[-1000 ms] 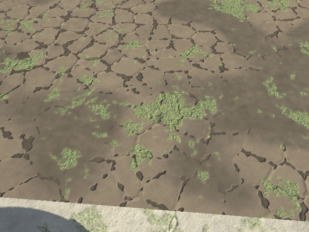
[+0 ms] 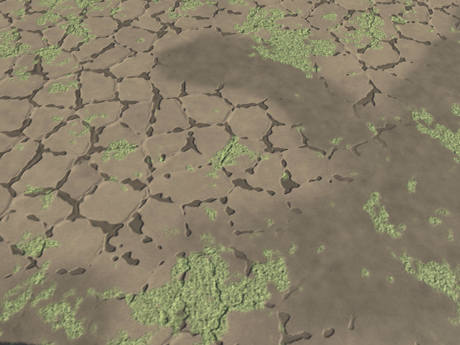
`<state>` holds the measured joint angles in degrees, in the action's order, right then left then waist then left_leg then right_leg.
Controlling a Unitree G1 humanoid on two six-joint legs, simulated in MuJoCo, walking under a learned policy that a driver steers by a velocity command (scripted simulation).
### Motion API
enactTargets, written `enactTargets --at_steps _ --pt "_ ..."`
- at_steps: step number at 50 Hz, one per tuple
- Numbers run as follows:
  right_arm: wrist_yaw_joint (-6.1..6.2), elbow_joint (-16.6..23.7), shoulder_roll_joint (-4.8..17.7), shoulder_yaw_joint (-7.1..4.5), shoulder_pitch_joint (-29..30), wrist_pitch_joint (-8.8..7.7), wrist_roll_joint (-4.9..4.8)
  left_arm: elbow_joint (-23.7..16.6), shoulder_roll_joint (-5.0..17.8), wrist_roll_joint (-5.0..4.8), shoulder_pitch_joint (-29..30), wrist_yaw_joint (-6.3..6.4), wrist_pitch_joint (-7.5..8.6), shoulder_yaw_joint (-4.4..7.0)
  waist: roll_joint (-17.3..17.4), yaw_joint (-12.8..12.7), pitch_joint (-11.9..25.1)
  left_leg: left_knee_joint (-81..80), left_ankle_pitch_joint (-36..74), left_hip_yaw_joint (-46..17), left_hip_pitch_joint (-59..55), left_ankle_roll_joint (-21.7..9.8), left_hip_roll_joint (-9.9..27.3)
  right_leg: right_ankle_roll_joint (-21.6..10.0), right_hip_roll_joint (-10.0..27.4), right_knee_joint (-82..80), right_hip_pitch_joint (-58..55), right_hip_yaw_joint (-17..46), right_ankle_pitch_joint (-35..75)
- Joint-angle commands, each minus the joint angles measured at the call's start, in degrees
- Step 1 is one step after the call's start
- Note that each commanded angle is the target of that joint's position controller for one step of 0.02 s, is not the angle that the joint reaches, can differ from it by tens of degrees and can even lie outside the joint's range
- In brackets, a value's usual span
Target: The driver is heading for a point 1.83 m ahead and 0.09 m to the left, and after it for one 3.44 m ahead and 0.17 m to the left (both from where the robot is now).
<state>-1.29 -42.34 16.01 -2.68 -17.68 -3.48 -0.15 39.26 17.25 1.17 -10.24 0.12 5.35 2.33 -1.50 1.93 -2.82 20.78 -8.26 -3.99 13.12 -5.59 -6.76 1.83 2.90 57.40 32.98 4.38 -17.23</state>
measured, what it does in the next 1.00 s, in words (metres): walks ahead: right foot, then left foot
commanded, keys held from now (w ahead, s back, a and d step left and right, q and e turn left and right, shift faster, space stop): q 0.36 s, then no key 0.08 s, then e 0.56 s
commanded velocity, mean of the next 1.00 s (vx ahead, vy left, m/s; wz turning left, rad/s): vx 0.09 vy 0.00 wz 0.11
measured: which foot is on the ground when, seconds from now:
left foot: down 0.00-0.26, up 0.28-0.58, down 0.60-0.94, up 0.96-1.00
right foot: up 0.00-0.22, down 0.24-0.64, up 0.66-0.92, down 0.94-1.00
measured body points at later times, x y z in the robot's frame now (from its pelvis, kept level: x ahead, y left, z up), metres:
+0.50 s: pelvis +0.16 -0.03 -0.01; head +0.20 -0.02 +0.44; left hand +0.24 +0.27 -0.11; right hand +0.37 -0.27 -0.11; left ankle +0.12 +0.11 -0.69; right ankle +0.27 -0.11 -0.74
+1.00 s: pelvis +0.18 -0.04 -0.02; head +0.22 -0.06 +0.43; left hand +0.29 +0.26 -0.11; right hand +0.36 -0.30 -0.13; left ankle +0.13 +0.11 -0.71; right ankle +0.19 -0.12 -0.75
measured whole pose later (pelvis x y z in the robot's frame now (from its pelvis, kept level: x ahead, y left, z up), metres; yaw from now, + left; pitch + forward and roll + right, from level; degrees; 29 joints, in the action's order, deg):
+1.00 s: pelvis +0.18 -0.04 -0.02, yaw +4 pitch +1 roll +1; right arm 2.6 -41.4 17.5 -4.4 -7.7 2.0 0.4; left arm 40.6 17.6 0.4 -11.0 -1.0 -1.6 4.1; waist 2.5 -0.4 -2.7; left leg 52.3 -31.2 0.6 21.9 3.8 3.6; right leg -3.8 -1.9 35.1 18.3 -1.2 -18.0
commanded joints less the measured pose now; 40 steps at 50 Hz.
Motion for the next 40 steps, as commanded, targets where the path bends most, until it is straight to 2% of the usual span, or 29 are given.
enactTargets --at_steps 1,4,7,10,11,12,13,14,15,16,17,18,19,20,23,25,27,28,29,30,31,32,33,34,35,36,37,38,40 --pt "1.46 3.9 10.9 -3.08 2.4 -0.21 -0.44 -3.4 4.0 0.44 -0.5 0.88 -0.19 1.23 4.7 -2.4 4.5 -4.2 36.9 -9.8 0.0 -8.6 12.5 2.7 -1.8 -8.2 -1.0 -1.8 6.6" --pt "2.83 2.7 10.8 -3.32 -0.2 1.79 -1.42 -4.2 2.8 -0.28 4.9 0.53 -0.39 0.86 6.3 -0.2 6.8 -1.6 32.5 -9.0 1.1 -4.3 9.5 2.9 -5.2 -18.9 -6.1 -1.9 17.6" --pt "3.71 2.2 10.3 -3.43 -1.8 3.33 -1.42 -5.4 3.4 -0.76 9.4 -0.19 -0.29 1.08 7.3 1.0 6.7 1.1 24.5 -14.0 -2.0 -2.9 10.3 2.3 -6.8 -26.1 -6.9 0.0 19.3" --pt "4.17 3.5 9.6 -3.51 0.5 3.96 -0.88 -4.7 5.9 -0.56 7.4 -0.47 0.43 2.12 8.6 -0.9 6.8 6.6 21.5 -20.3 -6.8 -2.2 11.4 0.4 -6.1 -31.0 -8.6 2.6 16.2" --pt "4.16 4.4 9.0 -3.34 2.3 4.05 -0.98 -4.0 6.2 -0.33 4.9 -0.33 0.85 2.37 8.6 -2.7 7.4 10.3 20.2 -20.4 -6.8 -1.1 10.1 -0.8 -5.1 -35.0 -12.4 2.1 19.5" --pt "3.88 5.5 7.2 -2.71 2.9 3.92 -0.65 -3.7 7.7 0.45 1.6 0.1 1.19 2.72 6.1 -4.0 11.5 17.9 15.8 -18.6 -3.7 0.8 7.3 -3.6 0.0 -36.6 -22.5 4.5 28.9" --pt "3.61 6.1 3.9 -1.68 -1.6 3.68 0.57 -4.2 10.4 1.27 -0.5 0.79 0.76 2.95 -5.2 -2.2 17.5 31.5 -13.1 -12.4 6.3 3.6 1.3 -9.2 12.3 -31.9 -37.6 15.2 53.7" --pt "3.22 6.0 5.3 -1.41 -10.1 3.76 -0.78 -2.9 9.7 1.11 -2.8 0.73 -0.61 3.05 -16.9 0.4 23.6 43.5 -35.6 -8.0 17.8 6.0 -2.0 -20.1 24.4 -31.7 -47.1 31.6 53.9" --pt "3.14 3.6 10.7 -2.76 -11.3 4.41 -0.86 -4.1 6.4 -0.61 -0.5 0.63 -1.48 2.54 -8.6 -0.1 20.7 49.7 -31.7 -7.7 19.6 8.2 2.8 -19.4 23.1 -33.4 -41.6 31.0 40.9" --pt "3.31 4.1 12.8 -3.71 -5.2 5.43 -1.18 -5.0 4.1 -0.63 1.6 0.89 -2.22 1.86 -4.2 -1.6 14.9 52.6 -26.9 -5.5 21.1 9.8 4.1 -16.5 18.3 -34.1 -36.4 22.8 33.3" --pt "3.65 4.4 12.3 -3.9 -2.8 6.55 -1.29 -5.2 3.6 -0.29 3.9 0.93 -3.01 1.43 -1.9 -1.2 11.3 52.2 -23.9 -4.2 21.0 10.7 5.3 -14.6 15.0 -35.9 -30.5 17.7 27.1" --pt "3.93 5.2 11.8 -3.98 -1.4 7.29 -1.05 -5.1 4.1 -0.19 5.9 1.05 -3.52 1.45 -2.8 -0.8 8.3 51.2 -21.3 -3.4 20.5 11.2 6.7 -14.3 13.2 -37.7 -25.4 14.6 22.2" --pt "3.84 5.6 9.6 -3.42 -1.2 7.61 -1.02 -4.6 5.1 0.33 6.4 1.09 -3.87 1.64 -4.5 -0.4 6.3 49.3 -19.4 -1.5 17.4 11.3 6.6 -14.0 10.4 -39.7 -20.2 10.6 21.0" --pt "3.82 5.8 7.7 -2.91 -1.4 7.57 -0.92 -4.0 5.2 0.58 6.4 1.08 -3.99 1.76 -5.7 -0.3 5.9 46.4 -18.5 -0.2 15.5 11.3 6.3 -14.2 8.9 -40.7 -18.4 8.0 20.9" --pt "3.67 6.3 5.1 -1.79 -0.3 6.78 0.01 -2.5 5.1 0.09 5.9 0.94 -4.05 1.83 -6.2 -0.9 8.7 36.6 -18.2 0.7 11.0 10.8 7.1 -16.2 9.5 -40.3 -19.6 5.8 26.0" --pt "3.29 6.1 3.8 -0.98 1.0 6.37 0.62 -1.6 5.0 -0.49 6.2 0.36 -4.1 1.69 -6.4 -1.4 10.0 27.4 -16.0 1.1 6.0 9.8 7.9 -16.1 9.3 -40.2 -19.1 5.7 24.1" --pt "2.86 5.2 3.8 -0.85 1.1 6.16 0.74 -0.4 4.9 -1.04 5.5 -0.42 -4.26 1.42 -6.8 -1.5 9.6 17.5 -11.5 1.8 1.1 9.0 7.5 -15.2 8.3 -39.8 -18.1 6.3 16.0" --pt "2.6 4.4 3.9 -0.99 0.1 6.06 0.79 0.0 5.1 -1.45 5.9 -0.73 -4.4 1.33 -6.5 -0.4 8.6 10.7 -6.4 3.1 -2.8 8.2 6.6 -14.1 7.3 -39.1 -16.1 6.4 11.5" --pt "2.42 4.0 4.7 -1.25 -0.4 5.95 0.93 0.6 5.2 -1.87 5.1 -0.87 -4.44 1.21 -6.1 0.3 7.4 4.7 -2.6 3.8 -6.9 6.9 5.8 -12.2 6.3 -38.5 -13.2 6.7 7.2" --pt "2.6 4.8 6.8 -1.56 0.2 5.83 1.49 1.5 4.4 -1.87 2.6 -1.13 -4.13 0.8 -4.3 0.1 7.1 2.5 0.1 0.6 -11.4 4.9 8.7 -8.5 4.9 -37.8 -9.3 7.0 2.9" --pt "3.19 5.9 11.1 -2.26 -0.4 5.88 2.2 1.1 2.9 -0.87 2.0 -1.57 -3.77 0.3 3.4 -0.8 7.6 1.1 4.9 -8.0 -13.7 1.6 18.1 -4.5 1.0 -30.7 -5.9 3.9 -3.9" --pt "3.13 4.6 12.8 -2.97 2.3 6.04 2.42 0.0 2.0 -1.69 1.9 -1.22 -3.63 0.48 16.2 -3.0 6.2 -2.2 -4.3 -11.4 -1.6 -3.7 23.0 -2.0 -3.7 -26.7 -9.0 -3.5 -7.4" --pt "3.07 6.7 10.2 -2.43 7.0 5.43 2.38 0.7 5.8 -1.46 3.0 -0.72 -3.92 1.44 13.9 -1.9 3.1 -4.3 -8.3 -10.7 2.5 -4.7 22.0 -0.5 -3.4 -20.4 -11.5 -3.8 -6.1" --pt "3.37 6.7 10.0 -2.6 7.9 4.97 2.24 0.8 6.8 -1.78 3.2 -0.44 -4.26 2.28 14.2 -1.6 2.0 -3.8 -6.5 -9.8 2.1 -4.4 21.7 -0.4 -4.3 -15.4 -9.1 -4.8 -5.9" --pt "3.68 6.8 10.1 -2.75 7.8 4.47 2.08 1.5 6.6 -1.94 2.2 0.01 -4.93 2.63 14.1 -1.0 1.8 -3.3 0.5 -9.5 0.8 -5.0 22.6 -0.1 -4.0 -9.8 -6.8 -4.4 -9.5" --pt "3.84 6.4 9.7 -2.76 7.5 3.94 1.42 1.4 6.9 -1.78 1.1 0.18 -5.62 3.07 13.6 -0.9 1.8 -2.2 9.2 -10.0 -1.4 -6.3 24.7 0.5 -3.0 -3.8 -3.7 -3.1 -12.2" --pt "4.02 6.1 9.0 -2.56 7.3 3.75 1.09 1.5 5.8 -2.11 0.0 0.23 -6.16 3.08 11.9 -1.3 2.4 -0.7 17.2 -8.8 -3.2 -7.1 25.3 0.9 -2.6 -0.1 -2.1 -2.4 -14.0" --pt "4.07 5.9 8.4 -2.58 7.7 3.77 0.74 1.4 4.6 -2.42 -0.8 0.22 -6.55 2.88 10.5 -1.5 3.0 0.3 20.9 -7.1 -5.1 -7.0 25.0 1.3 -2.1 0.1 -1.2 -2.6 -13.7" --pt "4.13 5.8 8.4 -2.88 9.3 4.25 0.32 0.7 3.0 -2.59 -0.1 -0.09 -6.96 2.33 9.9 -1.3 4.3 1.6 22.7 -3.7 -6.8 -6.1 23.8 1.8 -1.1 -4.7 -3.0 -4.4 -11.0"
Velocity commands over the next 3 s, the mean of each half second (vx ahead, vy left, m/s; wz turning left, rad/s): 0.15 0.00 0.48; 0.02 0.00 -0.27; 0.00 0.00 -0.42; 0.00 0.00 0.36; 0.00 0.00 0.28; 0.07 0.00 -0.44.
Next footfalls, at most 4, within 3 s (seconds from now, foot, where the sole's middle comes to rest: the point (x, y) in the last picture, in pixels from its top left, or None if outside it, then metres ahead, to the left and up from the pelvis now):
0.24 right None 0.30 -0.10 -0.78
0.60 left None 0.18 0.13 -0.78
0.94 right None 0.23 -0.13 -0.78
1.44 left None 0.26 0.10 -0.78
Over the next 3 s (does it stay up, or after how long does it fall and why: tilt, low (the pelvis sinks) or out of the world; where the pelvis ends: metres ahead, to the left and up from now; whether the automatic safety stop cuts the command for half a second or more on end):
stays up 0.21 0.03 0.00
